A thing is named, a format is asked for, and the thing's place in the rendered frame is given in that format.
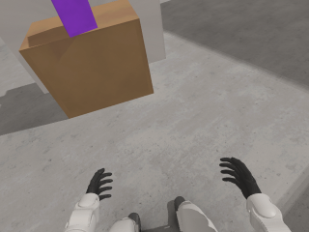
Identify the pedestal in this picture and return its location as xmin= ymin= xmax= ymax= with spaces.
xmin=19 ymin=0 xmax=154 ymax=119

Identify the robot right hand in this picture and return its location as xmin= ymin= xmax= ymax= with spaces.
xmin=219 ymin=157 xmax=262 ymax=200

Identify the robot foot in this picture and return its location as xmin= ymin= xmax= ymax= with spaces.
xmin=128 ymin=213 xmax=142 ymax=232
xmin=174 ymin=196 xmax=185 ymax=215

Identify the robot left hand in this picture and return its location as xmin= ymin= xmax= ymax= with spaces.
xmin=86 ymin=168 xmax=113 ymax=201

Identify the robot right foot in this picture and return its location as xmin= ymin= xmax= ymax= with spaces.
xmin=174 ymin=196 xmax=185 ymax=215

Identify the robot right forearm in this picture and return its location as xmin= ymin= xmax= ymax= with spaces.
xmin=246 ymin=193 xmax=292 ymax=232

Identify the robot left forearm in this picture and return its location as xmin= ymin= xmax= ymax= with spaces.
xmin=63 ymin=192 xmax=100 ymax=232

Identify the robot left foot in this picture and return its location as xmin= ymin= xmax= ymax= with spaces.
xmin=128 ymin=213 xmax=142 ymax=232

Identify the carton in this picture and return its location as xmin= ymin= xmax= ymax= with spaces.
xmin=51 ymin=0 xmax=98 ymax=38

